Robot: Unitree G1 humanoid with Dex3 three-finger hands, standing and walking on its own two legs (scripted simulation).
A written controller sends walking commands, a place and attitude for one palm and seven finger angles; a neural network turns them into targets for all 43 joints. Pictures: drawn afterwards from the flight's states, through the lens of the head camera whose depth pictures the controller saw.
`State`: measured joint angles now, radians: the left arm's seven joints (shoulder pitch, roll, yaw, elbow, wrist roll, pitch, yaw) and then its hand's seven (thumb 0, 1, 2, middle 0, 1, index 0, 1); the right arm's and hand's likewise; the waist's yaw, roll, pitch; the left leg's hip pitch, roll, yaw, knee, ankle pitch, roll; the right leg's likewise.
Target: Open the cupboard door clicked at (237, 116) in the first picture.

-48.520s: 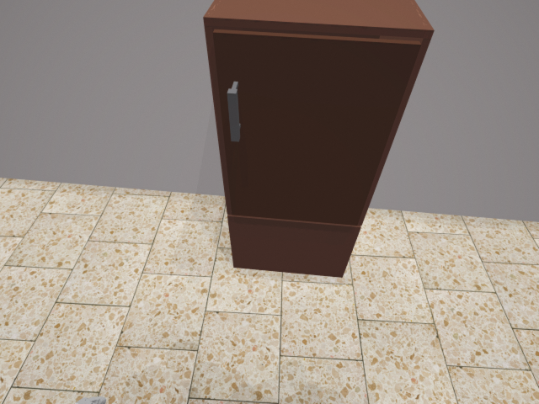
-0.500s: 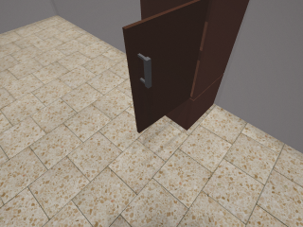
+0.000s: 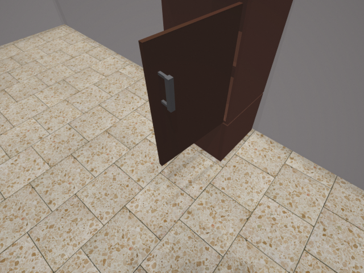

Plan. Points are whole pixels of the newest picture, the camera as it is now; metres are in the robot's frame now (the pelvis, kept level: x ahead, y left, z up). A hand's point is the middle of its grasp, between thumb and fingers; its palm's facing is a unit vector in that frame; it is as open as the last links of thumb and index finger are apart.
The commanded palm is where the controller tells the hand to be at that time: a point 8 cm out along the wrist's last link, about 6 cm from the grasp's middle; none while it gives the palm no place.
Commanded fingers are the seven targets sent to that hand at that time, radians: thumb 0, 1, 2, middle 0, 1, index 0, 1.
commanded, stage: look to check the result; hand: left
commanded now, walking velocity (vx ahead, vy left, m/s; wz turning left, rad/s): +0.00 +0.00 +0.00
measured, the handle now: (166, 91) +0.64 +0.08 +0.03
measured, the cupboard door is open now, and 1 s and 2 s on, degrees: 84 84 84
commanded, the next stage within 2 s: stand and wait in 0.50 s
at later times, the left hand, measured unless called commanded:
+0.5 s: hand out of the picture +0.08 +0.22 -0.15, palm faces +0.00 -0.94 -0.33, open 7.4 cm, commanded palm none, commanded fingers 0.00 0.90 0.90 -0.20 -0.30 -0.20 -0.30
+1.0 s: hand out of the picture +0.09 +0.22 -0.16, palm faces -0.01 -0.95 -0.32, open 7.4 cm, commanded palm none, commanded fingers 0.00 0.90 0.90 -0.20 -0.30 -0.20 -0.30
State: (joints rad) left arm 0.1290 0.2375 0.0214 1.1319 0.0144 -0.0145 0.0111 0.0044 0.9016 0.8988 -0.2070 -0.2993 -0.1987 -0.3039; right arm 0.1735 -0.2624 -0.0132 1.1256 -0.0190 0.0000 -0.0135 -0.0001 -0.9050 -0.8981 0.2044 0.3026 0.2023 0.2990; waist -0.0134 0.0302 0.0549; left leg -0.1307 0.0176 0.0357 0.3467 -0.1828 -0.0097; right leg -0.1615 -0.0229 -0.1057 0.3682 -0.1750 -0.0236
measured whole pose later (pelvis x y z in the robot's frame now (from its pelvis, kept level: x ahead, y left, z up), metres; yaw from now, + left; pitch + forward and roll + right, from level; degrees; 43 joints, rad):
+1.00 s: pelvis +0.03 -0.01 +0.00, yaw +0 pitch -1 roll +0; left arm 0.12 0.28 0.01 1.14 0.01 -0.02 0.01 0.01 0.90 0.90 -0.21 -0.30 -0.20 -0.30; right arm 0.15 -0.29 0.00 1.13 -0.02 0.00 -0.02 0.00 -0.90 -0.90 0.21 0.30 0.20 0.30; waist -0.01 0.03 0.06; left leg -0.07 0.04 0.03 0.29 -0.19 -0.03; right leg -0.10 0.01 -0.11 0.31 -0.19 -0.04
